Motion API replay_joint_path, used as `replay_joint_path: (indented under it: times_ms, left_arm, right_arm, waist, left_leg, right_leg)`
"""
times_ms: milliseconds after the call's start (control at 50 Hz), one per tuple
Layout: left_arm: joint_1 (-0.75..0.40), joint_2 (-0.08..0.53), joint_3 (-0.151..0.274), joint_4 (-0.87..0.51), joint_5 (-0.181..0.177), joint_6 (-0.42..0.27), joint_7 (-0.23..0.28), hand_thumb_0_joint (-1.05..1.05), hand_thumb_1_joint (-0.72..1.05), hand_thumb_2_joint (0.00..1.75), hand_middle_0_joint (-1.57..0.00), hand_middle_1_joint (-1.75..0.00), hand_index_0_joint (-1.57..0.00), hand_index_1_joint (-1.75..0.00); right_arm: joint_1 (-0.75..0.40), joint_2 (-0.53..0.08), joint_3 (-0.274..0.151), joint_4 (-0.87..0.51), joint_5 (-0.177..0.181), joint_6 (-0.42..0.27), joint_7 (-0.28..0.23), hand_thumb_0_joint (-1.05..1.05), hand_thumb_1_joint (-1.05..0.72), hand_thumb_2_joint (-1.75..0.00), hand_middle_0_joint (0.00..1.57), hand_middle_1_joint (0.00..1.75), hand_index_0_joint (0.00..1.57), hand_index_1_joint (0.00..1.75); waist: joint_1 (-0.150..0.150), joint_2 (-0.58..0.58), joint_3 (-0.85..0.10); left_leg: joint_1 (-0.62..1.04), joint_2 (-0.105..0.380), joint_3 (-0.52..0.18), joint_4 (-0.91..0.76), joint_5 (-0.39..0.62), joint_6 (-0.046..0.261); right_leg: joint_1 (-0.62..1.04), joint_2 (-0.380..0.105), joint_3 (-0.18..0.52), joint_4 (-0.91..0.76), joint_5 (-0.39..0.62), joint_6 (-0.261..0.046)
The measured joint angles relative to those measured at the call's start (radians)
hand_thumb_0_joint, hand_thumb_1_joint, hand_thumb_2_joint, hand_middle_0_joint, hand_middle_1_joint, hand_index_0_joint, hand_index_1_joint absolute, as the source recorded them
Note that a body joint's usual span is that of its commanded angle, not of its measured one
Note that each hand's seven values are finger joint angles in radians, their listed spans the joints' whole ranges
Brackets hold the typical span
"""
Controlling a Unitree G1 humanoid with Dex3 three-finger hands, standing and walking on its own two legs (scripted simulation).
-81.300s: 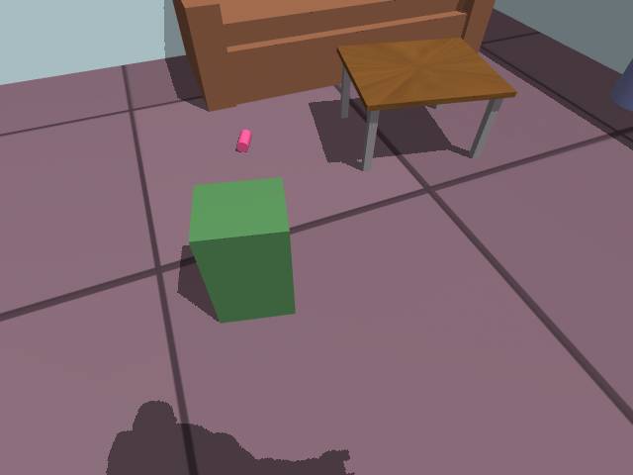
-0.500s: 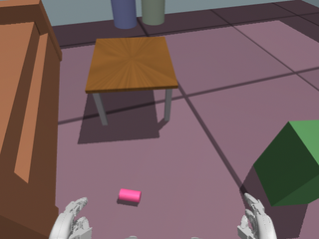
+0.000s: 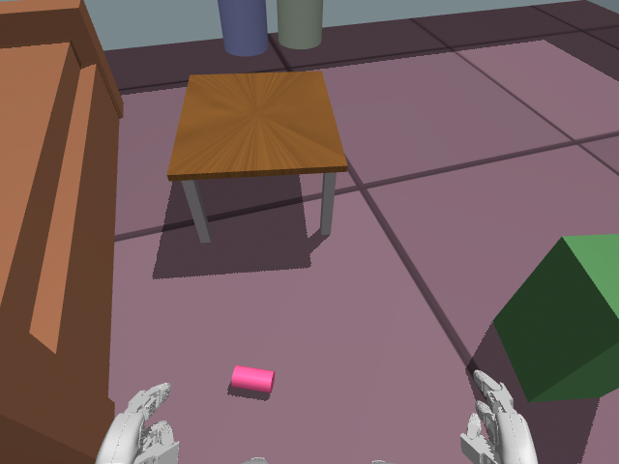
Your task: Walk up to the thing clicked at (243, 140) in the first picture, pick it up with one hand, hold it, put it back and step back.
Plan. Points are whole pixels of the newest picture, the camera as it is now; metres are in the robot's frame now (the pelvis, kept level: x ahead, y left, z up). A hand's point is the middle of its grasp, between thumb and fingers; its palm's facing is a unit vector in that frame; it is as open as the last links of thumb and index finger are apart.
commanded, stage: home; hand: left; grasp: from above
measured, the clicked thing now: (253, 378) +0.47 +0.17 -0.68
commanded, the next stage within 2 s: stand in 0.78 s
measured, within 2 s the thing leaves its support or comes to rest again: neither
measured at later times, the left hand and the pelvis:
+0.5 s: hand (172, 444) +0.17 +0.18 -0.05, palm faces +0.04 -0.98 -0.19, open 7.4 cm; pelvis +0.01 +0.00 +0.00, yaw +0 degrees
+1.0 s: hand (158, 448) +0.17 +0.21 -0.08, palm faces +0.01 -0.95 -0.31, open 7.4 cm; pelvis +0.00 +0.01 +0.01, yaw +0 degrees
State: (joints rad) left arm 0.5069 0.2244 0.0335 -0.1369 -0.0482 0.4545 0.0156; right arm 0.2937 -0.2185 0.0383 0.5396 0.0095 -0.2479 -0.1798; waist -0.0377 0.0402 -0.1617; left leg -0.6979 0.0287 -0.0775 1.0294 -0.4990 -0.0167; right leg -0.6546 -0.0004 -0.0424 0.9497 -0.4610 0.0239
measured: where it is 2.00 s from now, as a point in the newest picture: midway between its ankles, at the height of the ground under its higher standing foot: outside the picture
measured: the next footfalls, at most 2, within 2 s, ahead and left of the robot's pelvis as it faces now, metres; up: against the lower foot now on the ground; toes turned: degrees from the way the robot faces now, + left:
none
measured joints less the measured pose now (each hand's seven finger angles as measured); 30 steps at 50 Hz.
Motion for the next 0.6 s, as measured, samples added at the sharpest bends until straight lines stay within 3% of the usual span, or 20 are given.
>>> replay_joint_path:
  times_ms: [600]
  left_arm:
    - [0.006,0.007,0.000,-0.010,0.000,0.000,0.003,0.01,0.90,0.90,-0.21,-0.31,-0.20,-0.30]
  right_arm:
    - [0.002,0.002,-0.003,-0.006,0.001,0.010,0.004,0.01,-0.91,-0.90,0.20,0.30,0.20,0.30]
  waist:
    - [-0.003,-0.002,-0.003]
  left_leg:
    - [-0.001,0.000,0.006,0.005,-0.011,0.007]
  right_leg:
    - [0.002,0.000,0.005,-0.005,-0.004,0.007]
